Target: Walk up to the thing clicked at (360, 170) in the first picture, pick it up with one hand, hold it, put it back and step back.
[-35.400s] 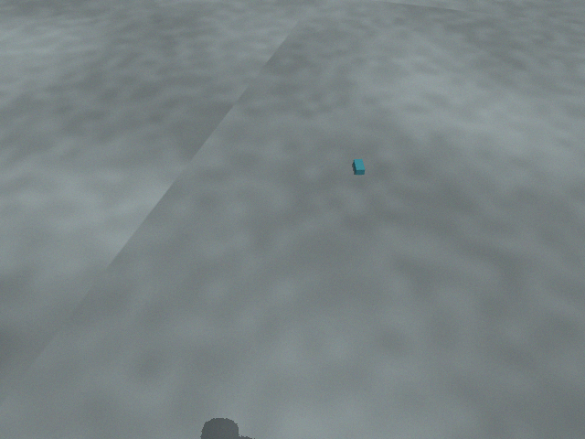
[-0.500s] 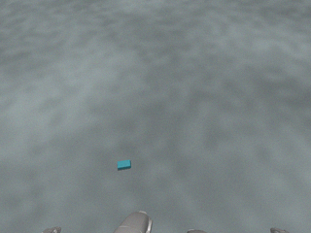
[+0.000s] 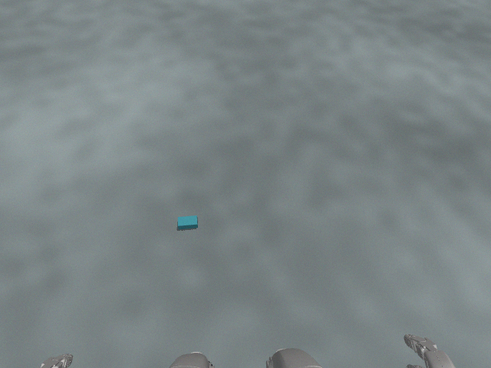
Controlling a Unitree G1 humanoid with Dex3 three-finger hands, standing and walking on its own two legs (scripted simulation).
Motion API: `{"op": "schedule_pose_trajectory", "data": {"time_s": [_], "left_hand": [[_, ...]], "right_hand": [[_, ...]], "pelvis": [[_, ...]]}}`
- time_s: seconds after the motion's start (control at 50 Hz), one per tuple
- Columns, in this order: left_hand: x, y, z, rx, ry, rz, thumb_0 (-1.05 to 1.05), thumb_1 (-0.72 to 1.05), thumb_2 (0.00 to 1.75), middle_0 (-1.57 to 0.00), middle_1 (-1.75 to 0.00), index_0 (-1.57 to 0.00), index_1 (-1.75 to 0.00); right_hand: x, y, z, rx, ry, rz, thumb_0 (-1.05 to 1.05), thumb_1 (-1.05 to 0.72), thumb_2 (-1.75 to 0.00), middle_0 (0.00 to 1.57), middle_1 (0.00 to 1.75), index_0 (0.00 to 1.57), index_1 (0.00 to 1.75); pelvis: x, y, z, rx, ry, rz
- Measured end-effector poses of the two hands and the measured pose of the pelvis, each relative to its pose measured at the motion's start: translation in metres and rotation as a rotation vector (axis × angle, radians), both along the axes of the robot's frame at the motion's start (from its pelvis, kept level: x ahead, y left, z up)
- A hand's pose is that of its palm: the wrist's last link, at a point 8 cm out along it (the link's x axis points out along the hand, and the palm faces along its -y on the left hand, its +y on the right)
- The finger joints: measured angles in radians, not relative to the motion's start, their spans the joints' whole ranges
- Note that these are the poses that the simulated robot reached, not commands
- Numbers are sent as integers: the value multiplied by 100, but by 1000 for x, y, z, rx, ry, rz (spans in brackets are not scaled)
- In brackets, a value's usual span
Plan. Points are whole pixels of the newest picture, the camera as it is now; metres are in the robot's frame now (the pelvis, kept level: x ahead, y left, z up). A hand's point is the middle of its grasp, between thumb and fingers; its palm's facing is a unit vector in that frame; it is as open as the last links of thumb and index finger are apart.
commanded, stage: step back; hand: left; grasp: from above
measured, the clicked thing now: (187, 222) +0.72 +0.25 -0.75
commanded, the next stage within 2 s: stand in 1.94 s
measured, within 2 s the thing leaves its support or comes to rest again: neither
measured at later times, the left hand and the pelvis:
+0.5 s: hand out of the picture -0.06 +0.26 -0.14, palm faces +0.05 -0.90 -0.43, open 7.3 cm; pelvis -0.19 -0.02 -0.02, yaw +4 degrees
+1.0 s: hand out of the picture -0.29 +0.24 -0.14, palm faces +0.02 -0.91 -0.41, open 7.3 cm; pelvis -0.34 -0.04 +0.00, yaw +0 degrees
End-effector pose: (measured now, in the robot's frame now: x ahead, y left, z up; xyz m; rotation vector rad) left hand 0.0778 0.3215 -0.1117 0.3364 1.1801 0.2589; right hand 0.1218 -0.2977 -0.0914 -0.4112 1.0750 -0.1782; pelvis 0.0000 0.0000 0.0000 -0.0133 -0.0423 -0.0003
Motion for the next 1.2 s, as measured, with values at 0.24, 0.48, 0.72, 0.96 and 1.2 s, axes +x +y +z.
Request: {"op": "schedule_pose_trajectory", "data": {"time_s": [0.24, 0.48, 0.72, 0.96, 1.2], "left_hand": [[-107, -41, 14, 31, 41, -22, 0, 91, 89, -21, -30, -21, -30], [-147, -23, 13, 57, -120, -24, 0, 90, 89, -21, -30, -21, -30], [-251, -24, 4, 5, -37, 2, 0, 91, 90, -21, -30, -21, -30], [-371, -49, 9, 20, 58, 11, 1, 91, 89, -21, -30, -21, -30], [-393, -23, 8, 1, 19, 40, 0, 91, 90, -21, -30, -21, -30]], "right_hand": [[-97, -44, -27, 46, 22, -73, 0, -91, -90, 20, 30, 20, 30], [-219, -39, -37, -4, 182, -21, 1, -91, -90, 20, 30, 20, 30], [-282, -28, -8, -5, 85, -7, 1, -90, -90, 20, 31, 21, 30], [-349, -51, -22, 47, 37, -55, 0, -91, -90, 20, 30, 20, 30], [-423, -29, -21, 50, 140, -50, 1, -91, -90, 20, 30, 20, 30]], "pelvis": [[-87, -29, -5, 38, -13, -23], [-177, -21, -15, 29, 5, 79], [-262, -23, 0, -3, 0, 28], [-330, -38, -2, 21, -16, -12], [-354, -24, 2, 34, -11, 40]]}}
